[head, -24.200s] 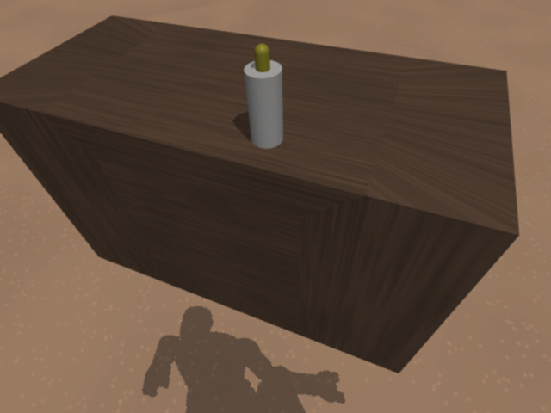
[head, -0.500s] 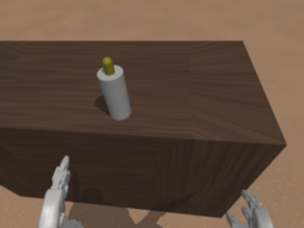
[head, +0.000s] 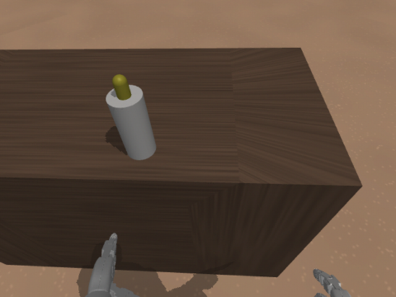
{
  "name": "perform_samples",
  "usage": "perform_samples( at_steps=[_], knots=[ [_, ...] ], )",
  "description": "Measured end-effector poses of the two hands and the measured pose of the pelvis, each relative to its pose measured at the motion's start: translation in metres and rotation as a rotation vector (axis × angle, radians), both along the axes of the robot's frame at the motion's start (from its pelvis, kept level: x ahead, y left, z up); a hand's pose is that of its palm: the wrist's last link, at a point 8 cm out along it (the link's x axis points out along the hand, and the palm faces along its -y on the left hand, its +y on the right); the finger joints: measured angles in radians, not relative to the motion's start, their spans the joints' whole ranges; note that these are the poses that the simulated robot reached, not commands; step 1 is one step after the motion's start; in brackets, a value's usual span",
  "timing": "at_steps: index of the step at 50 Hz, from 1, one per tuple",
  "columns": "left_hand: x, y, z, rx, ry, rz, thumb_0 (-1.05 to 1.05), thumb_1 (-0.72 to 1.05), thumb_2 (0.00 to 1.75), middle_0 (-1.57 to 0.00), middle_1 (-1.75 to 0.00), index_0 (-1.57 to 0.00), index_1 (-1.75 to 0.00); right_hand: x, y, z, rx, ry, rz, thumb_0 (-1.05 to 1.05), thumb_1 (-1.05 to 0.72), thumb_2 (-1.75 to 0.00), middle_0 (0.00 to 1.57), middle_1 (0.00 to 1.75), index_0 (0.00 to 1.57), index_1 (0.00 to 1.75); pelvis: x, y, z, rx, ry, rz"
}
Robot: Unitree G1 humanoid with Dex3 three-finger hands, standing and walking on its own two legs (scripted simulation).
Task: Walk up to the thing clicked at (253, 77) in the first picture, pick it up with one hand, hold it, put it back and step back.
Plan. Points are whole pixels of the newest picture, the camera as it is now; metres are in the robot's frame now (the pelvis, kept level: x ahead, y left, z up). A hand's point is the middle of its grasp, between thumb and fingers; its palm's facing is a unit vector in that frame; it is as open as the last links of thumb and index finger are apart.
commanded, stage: home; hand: left
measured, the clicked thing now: (131, 117) +0.43 +0.18 +0.13
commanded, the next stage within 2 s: stand in 1.90 s
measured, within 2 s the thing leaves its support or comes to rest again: neither
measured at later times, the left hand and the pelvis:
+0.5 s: hand out of the picture +0.05 +0.26 -0.14, palm faces -0.03 -0.91 -0.41, open 17.5 cm; pelvis -0.02 +0.00 +0.00, yaw +1 degrees
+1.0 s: hand out of the picture -0.01 +0.25 -0.15, palm faces -0.03 -0.93 -0.36, open 17.6 cm; pelvis -0.04 -0.01 +0.01, yaw +1 degrees
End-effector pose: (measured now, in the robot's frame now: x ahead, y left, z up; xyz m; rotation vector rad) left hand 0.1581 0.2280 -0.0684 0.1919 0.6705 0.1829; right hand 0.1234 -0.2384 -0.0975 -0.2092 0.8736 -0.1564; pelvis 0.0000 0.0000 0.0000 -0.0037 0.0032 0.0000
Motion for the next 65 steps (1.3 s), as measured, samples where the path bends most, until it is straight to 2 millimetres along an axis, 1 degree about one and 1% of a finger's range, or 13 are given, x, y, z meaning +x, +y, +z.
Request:
perform_samples(
  at_steps=[4,10,12,14,17,20,25,31,37,43,49,57,65],
  knots=[
    [0.002,-0.003,0.001,-0.003,0.001,0.0,-0.01,-0.56,0.05,-0.05,-0.05,-0.05,-0.05,0.0,-0.002,0.0,0.007,-0.003,-0.009,0.01,-0.9,-0.9,0.2,0.3,0.21,0.3,0.0,-0.001,0.0,0.002,-0.002,-0.003],
    [-0.006,-0.005,-0.003,0.001,0.027,-0.014,-0.01,-0.55,0.05,-0.06,-0.05,-0.05,-0.05,0.006,-0.003,0.003,0.001,-0.014,0.018,0.01,-0.9,-0.9,0.2,0.3,0.21,0.3,-0.003,-0.003,0.0,0.003,-0.006,-0.002],
    [-0.013,0.001,-0.01,0.034,0.091,-0.067,-0.01,-0.55,0.05,-0.06,-0.05,-0.05,-0.05,0.005,-0.008,0.0,-0.012,0.011,0.053,0.01,-0.9,-0.9,0.21,0.3,0.21,0.3,-0.005,-0.003,-0.001,0.002,-0.009,0.001],
    [-0.025,0.014,-0.017,0.063,0.162,-0.083,-0.01,-0.55,0.05,-0.06,-0.05,-0.05,-0.05,0.001,-0.016,-0.002,-0.023,0.035,0.055,0.01,-0.9,-0.9,0.21,0.3,0.21,0.3,-0.007,-0.003,-0.002,0.004,-0.017,0.003],
    [-0.048,0.036,-0.023,0.101,0.257,-0.059,-0.01,-0.56,0.05,-0.06,-0.05,-0.05,-0.05,-0.01,-0.031,-0.003,-0.045,0.074,0.044,0.01,-0.9,-0.9,0.21,0.3,0.21,0.3,-0.009,-0.004,-0.002,0.006,-0.031,0.006],
    [-0.072,0.055,-0.026,0.133,0.339,-0.027,-0.01,-0.56,0.05,-0.06,-0.05,-0.05,-0.05,-0.027,-0.046,-0.005,-0.068,0.132,0.032,0.01,-0.9,-0.9,0.21,0.3,0.21,0.3,-0.013,-0.004,0.0,0.007,-0.042,0.01],
    [-0.112,0.076,-0.027,0.162,0.456,0.016,-0.01,-0.56,0.05,-0.06,-0.05,-0.05,-0.05,-0.059,-0.062,-0.01,-0.091,0.239,0.014,0.01,-0.9,-0.9,0.2,0.3,0.21,0.3,-0.022,-0.005,0.003,0.006,-0.057,0.014],
    [-0.147,0.082,-0.03,0.161,0.555,0.041,-0.01,-0.56,0.04,-0.05,-0.05,-0.05,-0.05,-0.091,-0.068,-0.014,-0.091,0.332,0.002,0.01,-0.91,-0.9,0.2,0.3,0.21,0.3,-0.032,-0.006,0.007,0.006,-0.068,0.015],
    [-0.167,0.078,-0.035,0.137,0.601,0.051,-0.01,-0.57,0.04,-0.05,-0.05,-0.05,-0.05,-0.112,-0.066,-0.018,-0.081,0.381,-0.001,0.01,-0.9,-0.9,0.2,0.3,0.21,0.3,-0.039,-0.006,0.008,0.007,-0.07,0.015],
    [-0.173,0.072,-0.038,0.118,0.618,0.053,-0.01,-0.57,0.03,-0.05,-0.05,-0.05,-0.05,-0.122,-0.065,-0.019,-0.076,0.4,-0.007,0.01,-0.9,-0.9,0.21,0.3,0.21,0.3,-0.043,-0.008,0.008,0.006,-0.064,0.014],
    [-0.17,0.069,-0.04,0.105,0.619,0.057,0.0,-0.58,0.03,-0.05,-0.05,-0.05,-0.05,-0.122,-0.067,-0.018,-0.08,0.404,-0.012,0.01,-0.9,-0.9,0.21,0.3,0.21,0.3,-0.042,-0.008,0.008,0.004,-0.058,0.014],
    [-0.153,0.069,-0.04,0.102,0.61,0.052,0.0,-0.57,0.04,-0.06,-0.05,-0.05,-0.05,-0.109,-0.068,-0.016,-0.088,0.398,-0.017,0.01,-0.9,-0.9,0.21,0.3,0.21,0.3,-0.035,-0.007,0.009,0.003,-0.047,0.013],
    [-0.127,0.069,-0.038,0.099,0.583,0.046,0.0,-0.57,0.04,-0.05,-0.05,-0.05,-0.05,-0.087,-0.064,-0.014,-0.092,0.376,-0.008,0.01,-0.9,-0.9,0.21,0.3,0.21,0.3,-0.024,-0.005,0.011,0.003,-0.047,0.012]
  ],
)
